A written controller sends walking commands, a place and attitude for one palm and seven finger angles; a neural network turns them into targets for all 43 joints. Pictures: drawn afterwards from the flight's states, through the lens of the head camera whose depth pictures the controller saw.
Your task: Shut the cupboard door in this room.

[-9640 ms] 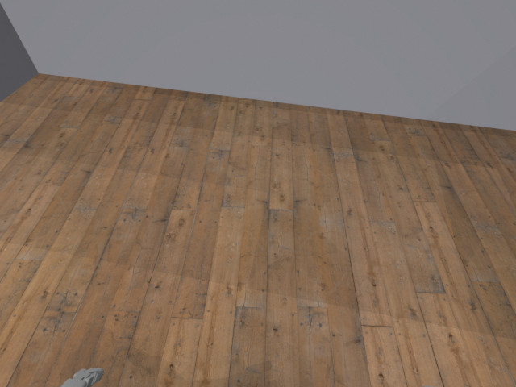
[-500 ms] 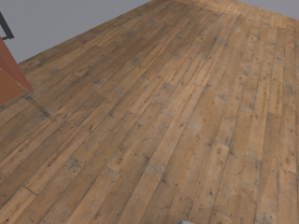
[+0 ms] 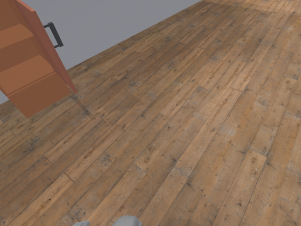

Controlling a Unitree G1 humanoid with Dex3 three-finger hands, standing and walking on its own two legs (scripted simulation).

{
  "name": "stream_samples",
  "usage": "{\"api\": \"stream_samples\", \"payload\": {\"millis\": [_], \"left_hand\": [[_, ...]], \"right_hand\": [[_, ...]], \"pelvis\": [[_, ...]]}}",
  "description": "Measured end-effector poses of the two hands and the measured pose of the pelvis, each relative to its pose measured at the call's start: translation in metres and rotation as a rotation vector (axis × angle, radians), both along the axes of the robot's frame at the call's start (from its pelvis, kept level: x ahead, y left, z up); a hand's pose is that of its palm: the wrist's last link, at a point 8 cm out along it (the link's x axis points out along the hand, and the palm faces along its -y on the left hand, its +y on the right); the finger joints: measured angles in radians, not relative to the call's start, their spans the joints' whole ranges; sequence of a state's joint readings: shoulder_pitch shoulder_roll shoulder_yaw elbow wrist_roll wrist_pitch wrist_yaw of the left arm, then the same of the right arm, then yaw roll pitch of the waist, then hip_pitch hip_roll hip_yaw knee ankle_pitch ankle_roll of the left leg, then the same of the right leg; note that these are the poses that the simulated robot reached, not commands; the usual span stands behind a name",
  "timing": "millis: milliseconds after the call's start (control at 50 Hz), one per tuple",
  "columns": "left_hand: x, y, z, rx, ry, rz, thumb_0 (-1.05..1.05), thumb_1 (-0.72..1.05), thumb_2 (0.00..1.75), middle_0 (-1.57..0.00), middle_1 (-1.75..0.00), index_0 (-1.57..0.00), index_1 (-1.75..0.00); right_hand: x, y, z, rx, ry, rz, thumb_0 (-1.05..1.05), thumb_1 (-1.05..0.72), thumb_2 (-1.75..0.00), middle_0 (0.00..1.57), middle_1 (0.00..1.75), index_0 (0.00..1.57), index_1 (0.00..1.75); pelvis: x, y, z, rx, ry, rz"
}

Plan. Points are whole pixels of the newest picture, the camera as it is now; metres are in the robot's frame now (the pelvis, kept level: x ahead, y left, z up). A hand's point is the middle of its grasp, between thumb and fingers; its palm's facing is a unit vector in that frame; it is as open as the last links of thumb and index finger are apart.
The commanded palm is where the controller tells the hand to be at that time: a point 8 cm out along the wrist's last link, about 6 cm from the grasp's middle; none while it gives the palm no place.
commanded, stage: turn or walk to find it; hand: left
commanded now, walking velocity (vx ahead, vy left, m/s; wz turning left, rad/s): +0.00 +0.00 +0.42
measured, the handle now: (52, 36) +1.14 +0.66 -0.04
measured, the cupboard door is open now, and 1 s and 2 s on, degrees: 88 88 88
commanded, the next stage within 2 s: stand and wait in 0.88 s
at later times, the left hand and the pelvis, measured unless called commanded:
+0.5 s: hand out of the picture -0.04 +0.27 -0.17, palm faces +0.27 -0.93 -0.25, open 7.4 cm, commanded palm none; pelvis -0.04 +0.04 +0.00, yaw +12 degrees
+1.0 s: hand out of the picture -0.08 +0.18 -0.15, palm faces +0.43 -0.86 -0.27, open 7.4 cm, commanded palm none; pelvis -0.06 -0.02 +0.00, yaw +25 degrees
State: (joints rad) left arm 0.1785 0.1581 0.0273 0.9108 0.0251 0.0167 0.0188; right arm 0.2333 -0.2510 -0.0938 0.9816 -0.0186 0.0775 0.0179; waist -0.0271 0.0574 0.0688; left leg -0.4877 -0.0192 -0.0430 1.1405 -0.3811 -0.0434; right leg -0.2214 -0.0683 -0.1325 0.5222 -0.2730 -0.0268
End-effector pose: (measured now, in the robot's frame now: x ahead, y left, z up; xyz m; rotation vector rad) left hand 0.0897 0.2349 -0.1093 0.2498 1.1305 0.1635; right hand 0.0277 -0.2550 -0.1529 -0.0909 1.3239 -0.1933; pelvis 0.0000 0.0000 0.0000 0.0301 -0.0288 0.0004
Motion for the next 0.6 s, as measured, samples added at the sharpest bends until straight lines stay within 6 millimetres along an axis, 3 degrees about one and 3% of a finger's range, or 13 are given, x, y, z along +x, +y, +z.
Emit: {"api": "stream_samples", "payload": {"millis": [160,300,360,480,600], "left_hand": [[-0.059,0.012,-0.012,-0.027,0.074,0.111,0.01,0.9,0.9,-0.21,-0.3,-0.2,-0.3],[-0.124,0.053,-0.043,-0.058,0.163,0.237,0.01,0.9,0.9,-0.21,-0.3,-0.2,-0.3],[-0.143,0.066,-0.046,-0.054,0.21,0.273,0.01,0.9,0.9,-0.21,-0.3,-0.2,-0.3],[-0.15,0.076,-0.031,-0.052,0.164,0.314,0.01,0.91,0.9,-0.2,-0.3,-0.2,-0.3],[-0.139,0.069,-0.02,-0.031,0.091,0.323,0.01,0.91,0.9,-0.2,-0.3,-0.2,-0.3]], "right_hand": [[0.009,0.006,0.008,-0.027,0.041,0.103,0.01,-0.91,-0.9,0.19,0.3,0.2,0.3],[0.052,0.043,0.014,-0.079,-0.071,0.226,0.01,-0.91,-0.9,0.19,0.3,0.2,0.3],[0.062,0.061,0.023,-0.084,-0.119,0.264,0.01,-0.91,-0.9,0.19,0.3,0.2,0.3],[0.065,0.081,0.032,-0.062,-0.139,0.317,0.01,-0.91,-0.9,0.2,0.3,0.2,0.3],[0.058,0.08,0.024,-0.024,-0.132,0.336,0.01,-0.9,-0.9,0.2,0.3,0.2,0.3]], "pelvis": [[-0.01,0.006,0.001,0.002,0.008,0.078],[-0.023,0.034,-0.014,-0.026,0.012,0.147],[-0.029,0.04,-0.011,-0.026,0.003,0.158],[-0.037,0.044,0.0,-0.042,0.001,0.203],[-0.044,0.035,0.001,-0.033,0.004,0.248]]}}
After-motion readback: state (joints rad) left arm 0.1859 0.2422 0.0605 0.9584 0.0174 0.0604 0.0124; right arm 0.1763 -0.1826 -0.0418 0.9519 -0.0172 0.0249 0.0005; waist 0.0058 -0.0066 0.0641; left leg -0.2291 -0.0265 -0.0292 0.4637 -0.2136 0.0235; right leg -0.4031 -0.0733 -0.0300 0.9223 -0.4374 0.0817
